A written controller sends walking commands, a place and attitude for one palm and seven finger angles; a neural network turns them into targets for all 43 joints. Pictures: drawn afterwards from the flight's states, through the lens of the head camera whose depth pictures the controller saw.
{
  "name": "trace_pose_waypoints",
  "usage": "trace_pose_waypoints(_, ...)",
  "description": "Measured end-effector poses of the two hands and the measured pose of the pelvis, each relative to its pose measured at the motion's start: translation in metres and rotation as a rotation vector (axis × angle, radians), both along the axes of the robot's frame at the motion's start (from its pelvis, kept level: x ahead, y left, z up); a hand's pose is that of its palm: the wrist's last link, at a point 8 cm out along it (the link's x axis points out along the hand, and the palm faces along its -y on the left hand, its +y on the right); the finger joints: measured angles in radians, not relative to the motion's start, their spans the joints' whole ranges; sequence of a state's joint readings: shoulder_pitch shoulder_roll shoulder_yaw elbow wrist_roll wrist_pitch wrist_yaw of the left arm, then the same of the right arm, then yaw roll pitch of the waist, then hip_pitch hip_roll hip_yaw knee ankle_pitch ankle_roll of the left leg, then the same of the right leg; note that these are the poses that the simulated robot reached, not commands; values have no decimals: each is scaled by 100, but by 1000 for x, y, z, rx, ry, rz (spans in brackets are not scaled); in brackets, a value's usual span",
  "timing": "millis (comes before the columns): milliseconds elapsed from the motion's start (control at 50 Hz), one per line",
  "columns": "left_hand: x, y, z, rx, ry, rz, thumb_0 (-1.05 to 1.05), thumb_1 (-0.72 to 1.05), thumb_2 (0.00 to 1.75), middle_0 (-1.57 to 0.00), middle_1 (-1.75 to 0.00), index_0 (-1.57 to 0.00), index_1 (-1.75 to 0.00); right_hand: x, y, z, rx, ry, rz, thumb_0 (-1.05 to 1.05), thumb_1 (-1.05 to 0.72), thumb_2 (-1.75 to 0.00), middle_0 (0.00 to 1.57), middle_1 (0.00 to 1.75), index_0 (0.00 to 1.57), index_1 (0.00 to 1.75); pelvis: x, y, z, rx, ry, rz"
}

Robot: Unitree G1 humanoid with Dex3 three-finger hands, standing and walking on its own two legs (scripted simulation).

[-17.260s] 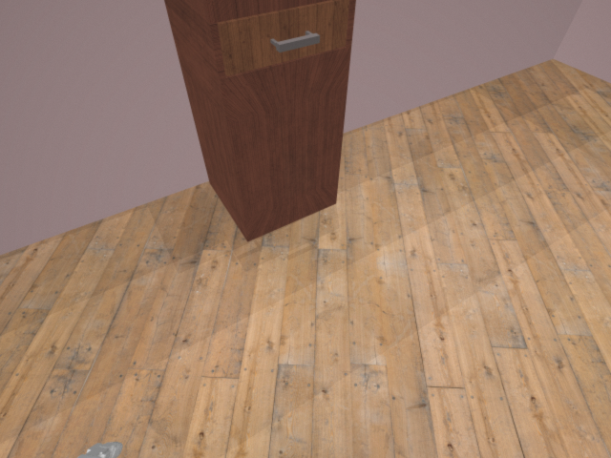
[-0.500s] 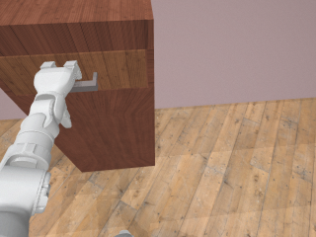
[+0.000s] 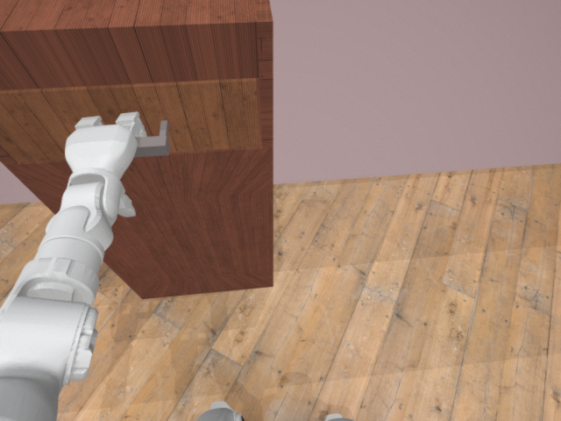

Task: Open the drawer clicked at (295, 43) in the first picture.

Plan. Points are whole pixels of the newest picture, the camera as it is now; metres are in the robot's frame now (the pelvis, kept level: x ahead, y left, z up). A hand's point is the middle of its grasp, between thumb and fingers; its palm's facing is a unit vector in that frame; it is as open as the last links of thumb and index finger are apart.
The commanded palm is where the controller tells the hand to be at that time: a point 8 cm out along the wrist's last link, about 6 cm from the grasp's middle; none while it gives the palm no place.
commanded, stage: close the thumb around the handle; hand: left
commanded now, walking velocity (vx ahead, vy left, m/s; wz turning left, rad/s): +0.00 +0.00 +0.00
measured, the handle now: (124, 138) +0.53 +0.22 +0.07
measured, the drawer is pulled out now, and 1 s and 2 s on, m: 0.00 0.05 0.17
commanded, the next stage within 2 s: pull the drawer open in 0.46 s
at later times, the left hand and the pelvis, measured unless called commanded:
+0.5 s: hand (119, 173) +0.47 +0.23 +0.05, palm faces -0.04 -0.02 -1.00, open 5.4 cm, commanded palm +0.45 +0.23 +0.11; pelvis +0.01 -0.01 +0.00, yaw +0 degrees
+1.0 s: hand (115, 200) +0.43 +0.23 +0.05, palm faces -0.01 -0.04 -1.00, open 5.4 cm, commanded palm +0.39 +0.23 +0.11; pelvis +0.03 -0.01 +0.01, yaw +0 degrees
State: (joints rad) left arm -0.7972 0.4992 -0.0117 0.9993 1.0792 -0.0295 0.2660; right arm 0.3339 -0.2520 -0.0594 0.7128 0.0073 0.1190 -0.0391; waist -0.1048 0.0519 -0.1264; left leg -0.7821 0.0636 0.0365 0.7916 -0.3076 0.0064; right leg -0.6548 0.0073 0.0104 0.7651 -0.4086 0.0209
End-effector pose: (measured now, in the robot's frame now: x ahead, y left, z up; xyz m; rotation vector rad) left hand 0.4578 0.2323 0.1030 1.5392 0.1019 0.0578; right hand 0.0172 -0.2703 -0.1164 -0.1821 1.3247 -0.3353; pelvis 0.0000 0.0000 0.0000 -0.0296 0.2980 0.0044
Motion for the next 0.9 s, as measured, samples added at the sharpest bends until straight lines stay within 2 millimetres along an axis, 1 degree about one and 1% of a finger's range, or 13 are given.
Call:
trace_pose_waypoints(100, 3, 0, 1, -2, 21, 8, 0, 0, 51, -35, -125, -36, -125, 5, 0, 1, 3, -10, -5, 1, -90, -90, 20, 30, 20, 30, 4, -1, 2, 2, -1, -5)
trace_pose_waypoints(320, 0, -1, 3, 4, 17, -8, 0, 58, 76, -38, -131, -40, -131, 14, -3, -1, 17, -3, 3, 1, -90, -90, 20, 30, 20, 30, 11, -4, 3, 6, -7, -1)
trace_pose_waypoints(400, -2, -2, 3, 0, 13, -3, 0, 72, 83, -39, -133, -41, -133, 18, -5, -1, 20, -6, 7, 1, -90, -90, 20, 30, 20, 30, 13, -6, 3, 8, -11, 1)
trace_pose_waypoints(580, -2, -3, 3, 9, 25, 0, 0, 73, 81, -36, -134, -42, -135, 29, -10, 0, 16, -29, 8, 1, -90, -90, 20, 30, 20, 30, 16, -9, 4, 11, -16, 0)
trace_pose_waypoints(660, -6, -3, 2, -2, 19, -2, 0, 74, 80, -35, -134, -42, -135, 33, -11, 1, 20, -36, 7, 1, -90, -90, 20, 30, 20, 30, 19, -9, 5, 12, -20, -5)
trace_pose_waypoints(780, -19, -3, 1, -15, 0, -9, 0, 74, 80, -34, -134, -42, -135, 44, -10, 1, 35, -53, 9, 1, -90, -90, 20, 30, 20, 30, 23, -9, 8, 16, -32, -10)
trace_pose_waypoints(900, -39, -4, 0, -14, -16, -10, 0, 75, 81, -32, -134, -42, -135, 65, -7, 3, 51, -101, 29, 1, -90, -90, 20, 30, 20, 30, 26, -9, 10, 18, -54, -6)
